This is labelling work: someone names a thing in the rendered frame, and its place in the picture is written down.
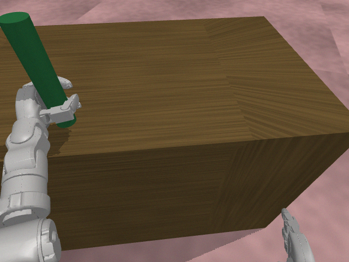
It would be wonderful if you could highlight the left robot hand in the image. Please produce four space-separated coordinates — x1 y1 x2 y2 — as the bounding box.
15 76 82 128

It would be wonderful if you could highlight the can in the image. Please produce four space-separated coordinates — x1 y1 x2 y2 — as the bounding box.
0 12 76 128

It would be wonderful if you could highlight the right robot hand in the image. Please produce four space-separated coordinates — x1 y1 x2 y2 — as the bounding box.
278 208 315 262

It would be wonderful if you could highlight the left robot arm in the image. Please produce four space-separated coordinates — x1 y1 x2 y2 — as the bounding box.
0 117 62 262

